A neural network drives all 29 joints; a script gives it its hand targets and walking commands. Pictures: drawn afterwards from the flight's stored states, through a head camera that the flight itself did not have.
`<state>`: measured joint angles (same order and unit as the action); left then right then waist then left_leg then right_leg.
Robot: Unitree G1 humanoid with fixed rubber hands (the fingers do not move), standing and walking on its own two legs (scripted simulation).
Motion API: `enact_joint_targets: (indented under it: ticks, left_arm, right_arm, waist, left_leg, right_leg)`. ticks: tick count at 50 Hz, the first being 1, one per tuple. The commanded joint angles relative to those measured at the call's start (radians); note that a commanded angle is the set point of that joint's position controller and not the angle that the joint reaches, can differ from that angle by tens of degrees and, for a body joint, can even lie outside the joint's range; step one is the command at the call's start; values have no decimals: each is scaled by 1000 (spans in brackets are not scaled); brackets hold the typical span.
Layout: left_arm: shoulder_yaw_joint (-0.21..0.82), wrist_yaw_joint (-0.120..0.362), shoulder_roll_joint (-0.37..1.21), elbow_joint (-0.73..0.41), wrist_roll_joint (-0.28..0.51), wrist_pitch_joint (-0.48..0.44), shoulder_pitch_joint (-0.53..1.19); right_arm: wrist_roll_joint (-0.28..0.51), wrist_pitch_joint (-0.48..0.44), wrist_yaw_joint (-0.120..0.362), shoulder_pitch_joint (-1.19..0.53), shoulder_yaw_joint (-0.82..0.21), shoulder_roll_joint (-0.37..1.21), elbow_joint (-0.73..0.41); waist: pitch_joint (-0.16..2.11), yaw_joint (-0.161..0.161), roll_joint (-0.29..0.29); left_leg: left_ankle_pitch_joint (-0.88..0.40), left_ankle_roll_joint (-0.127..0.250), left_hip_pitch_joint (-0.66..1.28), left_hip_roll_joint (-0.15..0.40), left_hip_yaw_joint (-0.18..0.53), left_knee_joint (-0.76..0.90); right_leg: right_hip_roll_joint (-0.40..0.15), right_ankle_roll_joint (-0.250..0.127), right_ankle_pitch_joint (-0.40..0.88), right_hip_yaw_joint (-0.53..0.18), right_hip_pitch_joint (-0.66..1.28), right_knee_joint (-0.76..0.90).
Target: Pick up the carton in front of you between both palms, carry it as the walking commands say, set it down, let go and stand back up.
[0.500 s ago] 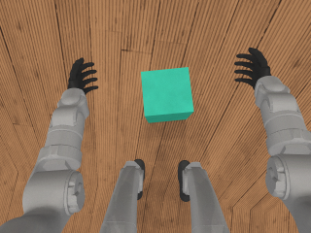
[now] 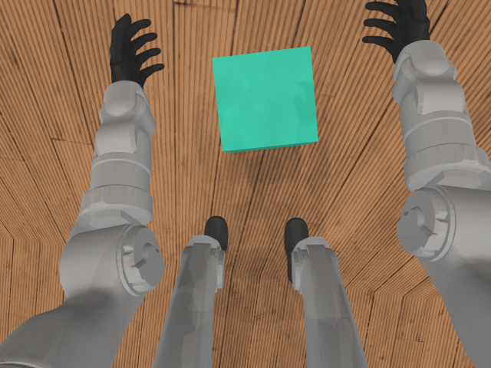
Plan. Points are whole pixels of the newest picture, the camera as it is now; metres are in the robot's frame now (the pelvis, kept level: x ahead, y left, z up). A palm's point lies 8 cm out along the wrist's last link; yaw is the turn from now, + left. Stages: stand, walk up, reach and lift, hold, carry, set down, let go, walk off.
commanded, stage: reach and lift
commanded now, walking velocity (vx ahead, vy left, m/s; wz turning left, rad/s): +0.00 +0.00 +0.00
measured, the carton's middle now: (264, 109) +0.51 -0.01 -0.50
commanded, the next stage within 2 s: none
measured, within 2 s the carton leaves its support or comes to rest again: leaves its support in 1.52 s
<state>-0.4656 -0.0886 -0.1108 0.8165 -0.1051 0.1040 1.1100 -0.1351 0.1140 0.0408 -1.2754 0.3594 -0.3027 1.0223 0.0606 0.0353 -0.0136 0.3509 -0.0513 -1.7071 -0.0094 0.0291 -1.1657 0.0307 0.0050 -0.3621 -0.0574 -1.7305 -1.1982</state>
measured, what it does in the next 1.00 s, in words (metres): lowers itself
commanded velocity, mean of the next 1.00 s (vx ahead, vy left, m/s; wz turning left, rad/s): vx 0.00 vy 0.00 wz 0.00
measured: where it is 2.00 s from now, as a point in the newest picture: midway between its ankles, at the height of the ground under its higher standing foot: (255, 261)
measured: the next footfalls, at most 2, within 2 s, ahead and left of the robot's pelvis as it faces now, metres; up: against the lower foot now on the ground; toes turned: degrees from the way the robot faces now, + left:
none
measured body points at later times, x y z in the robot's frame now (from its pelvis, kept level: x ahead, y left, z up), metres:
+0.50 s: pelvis -0.05 +0.01 -0.21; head +0.32 -0.01 +0.03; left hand +0.51 +0.18 -0.38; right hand +0.53 -0.20 -0.38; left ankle +0.06 +0.14 -0.59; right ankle +0.05 -0.12 -0.59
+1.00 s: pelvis -0.05 +0.01 -0.26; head +0.33 -0.01 -0.02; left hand +0.51 +0.18 -0.44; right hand +0.53 -0.17 -0.44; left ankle +0.06 +0.14 -0.59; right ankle +0.05 -0.11 -0.59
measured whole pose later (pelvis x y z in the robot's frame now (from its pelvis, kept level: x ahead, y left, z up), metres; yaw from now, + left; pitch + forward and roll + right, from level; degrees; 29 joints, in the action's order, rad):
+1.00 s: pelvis -0.05 +0.01 -0.26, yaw +1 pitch +38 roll +2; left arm -0.16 -0.16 -0.27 1.10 0.21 0.05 1.44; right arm 0.20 0.06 -0.06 -1.53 0.02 -0.43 1.20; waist -0.35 0.02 0.03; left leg 0.60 -0.07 -2.27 -0.05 0.03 -2.19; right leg 0.03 0.03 -0.61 -0.06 -2.28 -2.22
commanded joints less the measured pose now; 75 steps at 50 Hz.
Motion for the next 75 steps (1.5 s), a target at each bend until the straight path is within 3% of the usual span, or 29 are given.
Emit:
enact_joint_targets:
  ticks: [1,4,9,15,20,23,28,33,35,41,44,53,58,60,63,65,67,70,75]
  left_arm:
    - [6,-7,-81,-52,3,-43,148]
    - [53,-20,-87,-44,44,-44,168]
    - [152,-56,-149,-77,147,-40,256]
    - [231,-98,-235,-91,257,4,425]
    - [237,-101,-265,21,285,35,510]
    - [226,-86,-264,104,272,25,543]
    - [215,-64,-276,180,247,-13,607]
    - [272,-67,-304,168,293,-53,675]
    - [277,-72,-315,154,297,-66,675]
    - [311,-71,-294,170,319,-79,566]
    - [314,-74,-274,174,318,-79,536]
    - [315,-70,-234,201,319,-63,629]
    - [329,-58,-91,197,290,-57,732]
    - [320,-24,71,209,242,-42,789]
    - [368,108,543,169,175,7,910]
    - [371,177,676,139,148,43,910]
    - [374,216,754,99,146,68,909]
    - [399,235,827,61,177,83,877]
    - [519,229,953,-44,269,90,889]
  right_arm:
    - [13,-38,-20,-160,2,-83,-64]
    - [43,-51,-36,-166,-24,-128,-58]
    - [164,-62,-57,-257,-128,-216,-100]
    - [276,-23,-70,-450,-239,-303,-129]
    - [302,15,-71,-535,-287,-307,-28]
    - [295,10,-63,-548,-295,-294,54]
    - [277,-23,-63,-596,-284,-305,121]
    - [316,-64,-86,-666,-298,-340,78]
    - [336,-73,-93,-663,-313,-335,71]
    - [363,-79,-108,-537,-351,-246,77]
    - [353,-80,-109,-511,-340,-239,68]
    - [329,-71,-99,-580,-328,-225,92]
    - [329,-59,-72,-672,-380,-65,100]
    - [305,-44,-30,-730,-399,131,101]
    - [257,-4,101,-827,-436,619,66]
    - [243,27,162,-783,-405,757,47]
    - [236,46,195,-753,-388,833,20]
    - [253,56,207,-740,-415,884,-57]
    - [325,62,183,-773,-532,998,-243]
  waist:
    - [909,-1,-36]
    - [961,-20,-10]
    - [1123,-15,-10]
    - [1193,-3,-66]
    - [1040,4,-101]
    - [894,7,-93]
    - [760,1,-61]
    - [828,-28,-33]
    - [850,-6,-22]
    - [918,5,-40]
    - [906,3,-28]
    - [732,-28,-23]
    - [697,-19,-23]
    - [674,-3,-28]
    - [614,3,-23]
    - [565,-12,-14]
    - [566,-16,-7]
    - [656,-21,-11]
    - [1020,-25,-19]
  left_leg:
    - [-412,-36,243,-67,-89,-143]
    - [-438,-42,267,-70,-81,-260]
    - [-465,-39,320,-70,-80,-453]
    - [-244,-32,240,-66,-111,-596]
    - [-46,-20,123,-50,-124,-659]
    - [3,-16,44,-43,-122,-701]
    - [-17,-23,-11,-34,-115,-782]
    - [-118,-17,57,-29,-106,-869]
    - [-166,-16,58,-32,-109,-890]
    - [-261,-11,64,-44,-117,-920]
    - [-263,-11,70,-50,-108,-908]
    - [-96,-8,31,-55,-93,-875]
    - [-47,-6,59,-75,-97,-861]
    - [-41,-7,68,-89,-104,-867]
    - [-36,-1,30,-123,-125,-881]
    - [-12,13,-16,-127,-135,-891]
    - [-24,25,-46,-131,-136,-901]
    - [-89,32,-30,-132,-131,-917]
    - [-284,27,68,-141,-138,-929]
  right_leg:
    - [33,33,514,34,455,-128]
    - [41,39,462,47,317,-231]
    - [34,49,413,68,228,-417]
    - [16,42,242,92,276,-575]
    - [-7,34,55,85,223,-631]
    - [-17,31,0,72,144,-665]
    - [-24,28,20,55,67,-734]
    - [-21,26,126,54,84,-807]
    - [-18,23,180,47,117,-835]
    - [-3,29,311,48,206,-868]
    - [-1,28,284,56,157,-865]
    - [-14,24,52,71,-6,-823]
    - [6,17,4,76,17,-817]
    - [23,19,2,77,12,-823]
    - [57,17,16,83,-20,-838]
    - [70,16,2,102,-65,-843]
    - [78,6,18,106,-92,-850]
    - [78,3,88,112,-64,-861]
    - [84,6,344,114,171,-870]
